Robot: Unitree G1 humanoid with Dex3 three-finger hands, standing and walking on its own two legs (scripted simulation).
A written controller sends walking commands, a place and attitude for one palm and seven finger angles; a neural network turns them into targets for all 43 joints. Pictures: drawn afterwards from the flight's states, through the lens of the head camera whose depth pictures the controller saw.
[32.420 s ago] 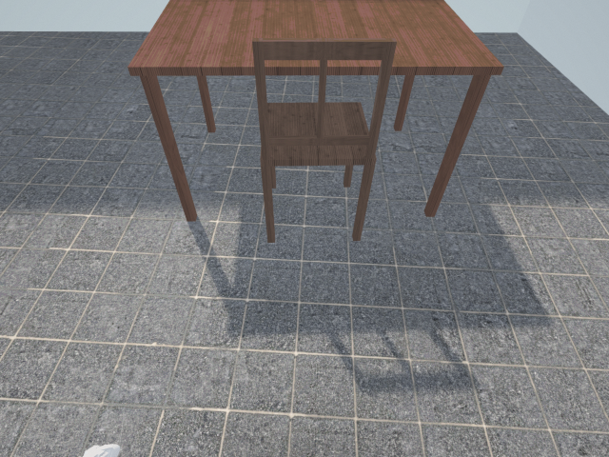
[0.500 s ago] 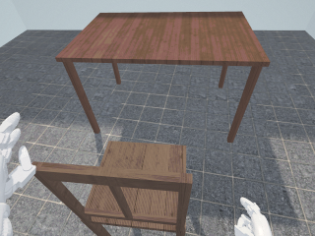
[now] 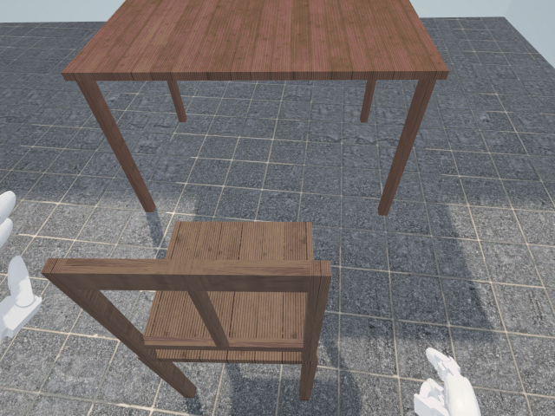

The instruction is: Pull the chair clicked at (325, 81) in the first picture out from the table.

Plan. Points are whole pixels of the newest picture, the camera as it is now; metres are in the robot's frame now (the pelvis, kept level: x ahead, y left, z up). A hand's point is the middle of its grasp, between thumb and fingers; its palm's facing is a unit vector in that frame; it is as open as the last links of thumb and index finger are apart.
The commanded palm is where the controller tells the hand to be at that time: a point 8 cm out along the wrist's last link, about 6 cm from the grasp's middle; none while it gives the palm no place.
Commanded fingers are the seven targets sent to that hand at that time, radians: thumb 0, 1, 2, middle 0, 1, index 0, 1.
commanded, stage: step back with the hand held close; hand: left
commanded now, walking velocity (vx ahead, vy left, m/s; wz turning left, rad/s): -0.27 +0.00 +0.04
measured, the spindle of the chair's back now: (210, 317) +0.29 +0.15 -0.11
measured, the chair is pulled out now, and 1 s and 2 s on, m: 0.64 0.64 0.64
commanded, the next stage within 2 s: stop stepping back and stand still in 1.28 s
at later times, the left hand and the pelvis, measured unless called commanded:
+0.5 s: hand out of the picture +0.13 +0.28 +0.16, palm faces +0.50 -0.72 -0.47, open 7.4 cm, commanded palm +0.07 +0.31 +0.18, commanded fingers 0.00 0.90 0.90 -0.20 -0.30 -0.20 -0.30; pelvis -0.06 +0.00 -0.02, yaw +2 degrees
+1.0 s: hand out of the picture +0.10 +0.28 +0.17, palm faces +0.53 -0.72 -0.45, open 7.4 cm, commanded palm +0.04 +0.31 +0.18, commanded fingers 0.00 0.90 0.90 -0.20 -0.30 -0.20 -0.30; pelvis -0.08 +0.00 -0.02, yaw +4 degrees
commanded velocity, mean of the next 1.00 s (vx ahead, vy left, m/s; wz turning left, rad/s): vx -0.36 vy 0.00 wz -0.02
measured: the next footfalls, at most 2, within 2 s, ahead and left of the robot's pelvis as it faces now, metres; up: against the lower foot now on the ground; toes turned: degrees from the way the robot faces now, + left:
left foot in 1.02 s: -0.02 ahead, +0.12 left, +0.00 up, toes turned +6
right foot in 1.38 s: -0.16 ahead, -0.16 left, +0.00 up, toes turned -6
